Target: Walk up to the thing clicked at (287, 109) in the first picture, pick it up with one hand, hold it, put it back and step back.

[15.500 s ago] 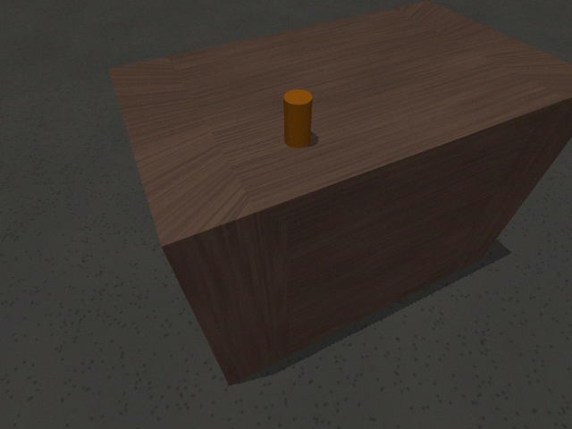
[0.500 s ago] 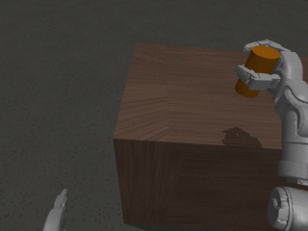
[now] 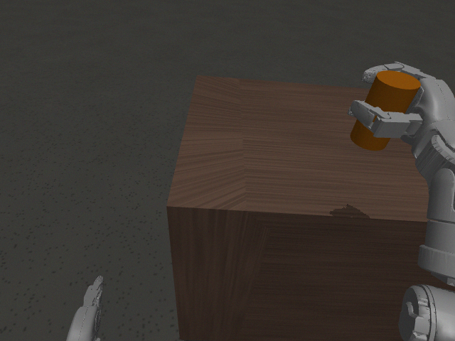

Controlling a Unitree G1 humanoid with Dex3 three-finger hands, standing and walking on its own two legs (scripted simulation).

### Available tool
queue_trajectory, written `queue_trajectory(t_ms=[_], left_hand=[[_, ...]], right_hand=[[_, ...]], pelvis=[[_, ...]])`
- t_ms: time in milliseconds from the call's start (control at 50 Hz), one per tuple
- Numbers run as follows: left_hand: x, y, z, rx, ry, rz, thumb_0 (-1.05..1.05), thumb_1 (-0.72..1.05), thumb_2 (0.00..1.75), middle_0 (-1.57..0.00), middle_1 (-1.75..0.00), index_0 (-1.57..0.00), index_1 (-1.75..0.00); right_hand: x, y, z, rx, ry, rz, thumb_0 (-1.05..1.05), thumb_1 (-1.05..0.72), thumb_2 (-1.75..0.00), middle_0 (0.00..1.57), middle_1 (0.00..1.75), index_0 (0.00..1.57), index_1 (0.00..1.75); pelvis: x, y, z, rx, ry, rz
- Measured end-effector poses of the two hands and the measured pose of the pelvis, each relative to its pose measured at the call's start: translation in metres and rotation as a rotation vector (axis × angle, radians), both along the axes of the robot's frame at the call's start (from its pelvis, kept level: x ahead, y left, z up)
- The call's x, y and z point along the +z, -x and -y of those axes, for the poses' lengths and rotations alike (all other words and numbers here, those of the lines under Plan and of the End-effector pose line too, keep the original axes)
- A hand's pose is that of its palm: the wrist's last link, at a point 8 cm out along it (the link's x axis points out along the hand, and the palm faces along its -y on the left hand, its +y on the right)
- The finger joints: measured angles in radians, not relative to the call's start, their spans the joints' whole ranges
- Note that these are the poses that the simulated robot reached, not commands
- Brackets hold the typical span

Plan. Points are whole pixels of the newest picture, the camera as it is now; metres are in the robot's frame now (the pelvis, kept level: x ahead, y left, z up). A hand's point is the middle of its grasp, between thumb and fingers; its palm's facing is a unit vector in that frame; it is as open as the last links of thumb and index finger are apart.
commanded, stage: hold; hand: right
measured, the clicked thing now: (381, 112) +0.36 -0.18 +0.29
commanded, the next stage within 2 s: none
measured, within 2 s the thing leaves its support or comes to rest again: neither
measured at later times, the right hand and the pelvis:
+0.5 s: hand (387, 103) +0.34 -0.17 +0.31, palm faces +0.04 +1.00 -0.04, open 7.6 cm; pelvis +0.00 +0.00 +0.00, yaw +0 degrees
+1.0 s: hand (389, 103) +0.34 -0.17 +0.32, palm faces +0.05 +1.00 -0.04, open 7.6 cm; pelvis +0.01 +0.00 +0.00, yaw -1 degrees
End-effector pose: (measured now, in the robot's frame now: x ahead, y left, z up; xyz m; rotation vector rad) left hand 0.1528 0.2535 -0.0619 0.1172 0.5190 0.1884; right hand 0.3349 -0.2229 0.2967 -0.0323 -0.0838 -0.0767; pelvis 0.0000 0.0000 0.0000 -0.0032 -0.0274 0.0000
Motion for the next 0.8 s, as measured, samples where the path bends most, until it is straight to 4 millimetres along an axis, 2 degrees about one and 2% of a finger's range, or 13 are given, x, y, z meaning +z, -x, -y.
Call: queue_trajectory(t_ms=[500,800], left_hand=[[-0.003,-0.010,0.001,-0.006,0.005,0.018,-0.02,-0.53,0.05,-0.04,-0.04,-0.05,-0.04],[-0.006,-0.017,0.002,-0.024,0.011,0.013,-0.02,-0.53,0.05,-0.05,-0.04,-0.05,-0.04]], right_hand=[[0.016,0.016,-0.001,0.038,0.011,0.012,-0.02,0.11,-1.14,0.89,1.09,0.85,1.09],[0.013,0.023,0.000,0.027,0.009,-0.012,-0.02,0.11,-1.14,0.89,1.09,0.85,1.09]], pelvis=[[0.000,-0.005,0.001,-0.006,-0.003,0.003],[0.000,-0.008,0.000,-0.015,-0.003,0.004]])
